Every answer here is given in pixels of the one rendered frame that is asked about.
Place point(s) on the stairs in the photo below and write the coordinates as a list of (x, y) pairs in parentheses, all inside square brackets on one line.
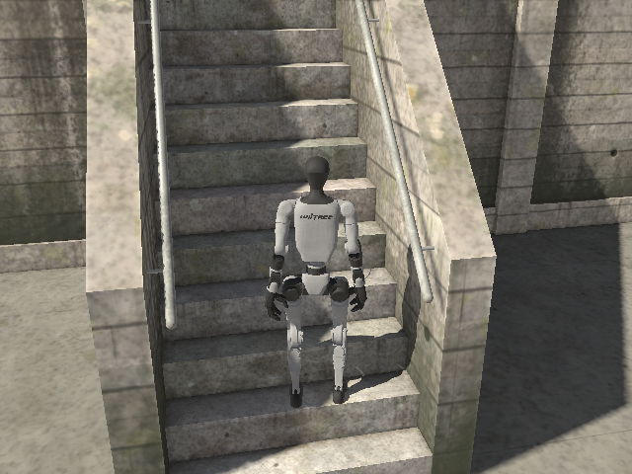
[(252, 90)]

